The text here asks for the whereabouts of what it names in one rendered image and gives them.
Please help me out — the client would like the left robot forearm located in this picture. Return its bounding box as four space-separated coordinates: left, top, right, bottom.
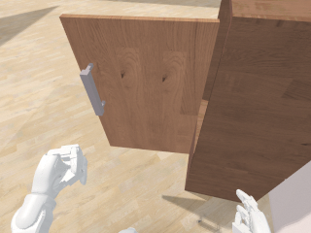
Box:
11 193 56 233

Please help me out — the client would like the left robot hand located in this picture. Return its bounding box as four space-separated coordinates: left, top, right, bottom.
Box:
31 144 88 199

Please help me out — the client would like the handle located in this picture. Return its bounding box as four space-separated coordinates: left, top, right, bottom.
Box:
80 63 106 117

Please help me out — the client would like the right robot hand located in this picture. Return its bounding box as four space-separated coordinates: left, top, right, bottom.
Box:
232 189 271 233

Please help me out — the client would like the cupboard door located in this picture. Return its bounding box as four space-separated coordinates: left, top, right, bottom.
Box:
59 14 220 154

